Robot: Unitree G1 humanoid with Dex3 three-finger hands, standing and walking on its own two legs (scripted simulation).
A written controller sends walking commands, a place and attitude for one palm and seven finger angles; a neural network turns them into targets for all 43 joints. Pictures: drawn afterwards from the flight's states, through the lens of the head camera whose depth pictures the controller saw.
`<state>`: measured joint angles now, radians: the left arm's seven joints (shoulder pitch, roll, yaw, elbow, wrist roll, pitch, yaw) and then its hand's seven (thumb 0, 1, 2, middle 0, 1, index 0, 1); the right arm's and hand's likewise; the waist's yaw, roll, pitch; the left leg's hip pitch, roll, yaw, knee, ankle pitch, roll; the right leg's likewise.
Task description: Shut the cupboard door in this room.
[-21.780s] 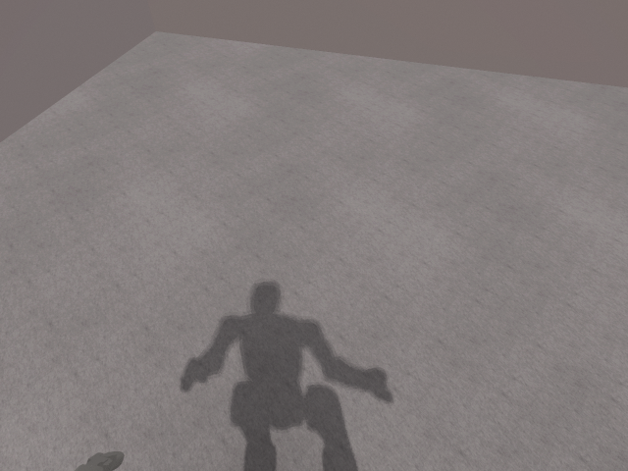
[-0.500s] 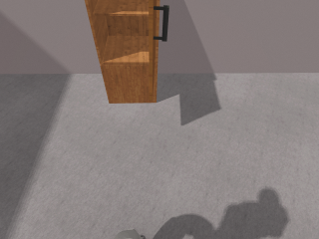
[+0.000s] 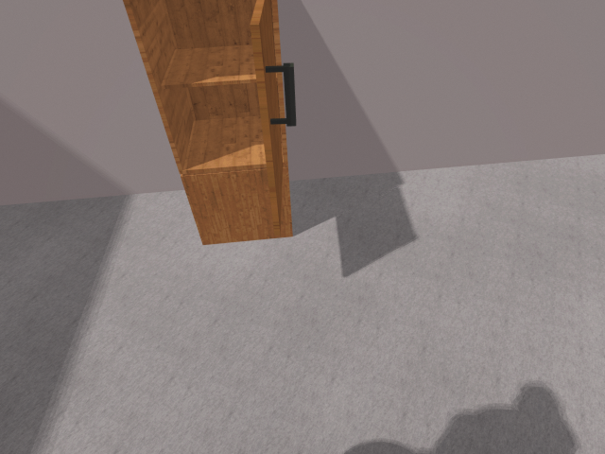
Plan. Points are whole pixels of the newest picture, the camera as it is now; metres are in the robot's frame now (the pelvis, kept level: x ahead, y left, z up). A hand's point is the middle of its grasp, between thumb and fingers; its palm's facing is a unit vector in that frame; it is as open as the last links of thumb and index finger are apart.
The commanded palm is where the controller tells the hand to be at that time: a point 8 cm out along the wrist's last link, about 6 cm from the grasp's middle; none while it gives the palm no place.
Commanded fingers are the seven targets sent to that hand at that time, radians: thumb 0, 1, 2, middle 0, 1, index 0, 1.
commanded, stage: turn or walk to find it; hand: left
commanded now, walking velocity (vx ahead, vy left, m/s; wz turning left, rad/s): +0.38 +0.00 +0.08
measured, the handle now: (281, 96) +0.85 +0.11 +0.09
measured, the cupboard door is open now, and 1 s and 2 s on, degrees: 85 85 85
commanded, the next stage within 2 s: stand and wait in 0.04 s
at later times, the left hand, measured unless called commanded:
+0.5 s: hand out of the picture +0.07 +0.19 -0.18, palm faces +0.08 -0.99 -0.13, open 7.4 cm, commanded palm none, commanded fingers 0.00 0.90 0.90 -0.20 -0.30 -0.20 -0.30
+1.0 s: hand (190, 452) +0.17 +0.20 -0.17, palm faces +0.04 -0.98 -0.20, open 7.3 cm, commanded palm none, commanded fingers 0.00 0.90 0.90 -0.20 -0.30 -0.20 -0.30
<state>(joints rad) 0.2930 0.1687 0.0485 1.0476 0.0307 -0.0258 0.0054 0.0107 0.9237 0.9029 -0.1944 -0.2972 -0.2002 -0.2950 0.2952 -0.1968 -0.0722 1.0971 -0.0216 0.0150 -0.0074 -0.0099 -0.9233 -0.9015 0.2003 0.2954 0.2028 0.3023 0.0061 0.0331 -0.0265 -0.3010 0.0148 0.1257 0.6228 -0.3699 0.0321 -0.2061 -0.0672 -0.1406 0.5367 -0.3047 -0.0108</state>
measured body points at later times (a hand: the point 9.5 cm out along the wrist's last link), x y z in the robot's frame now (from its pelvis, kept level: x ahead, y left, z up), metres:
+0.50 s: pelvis +0.12 +0.04 +0.00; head +0.15 +0.06 +0.45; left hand +0.07 +0.24 -0.17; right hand +0.19 -0.19 -0.15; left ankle +0.17 +0.14 -0.73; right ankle +0.04 -0.09 -0.70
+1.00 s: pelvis +0.17 +0.03 +0.01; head +0.19 +0.03 +0.46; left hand +0.17 +0.25 -0.15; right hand +0.15 -0.19 -0.15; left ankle +0.17 +0.14 -0.73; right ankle +0.12 -0.09 -0.73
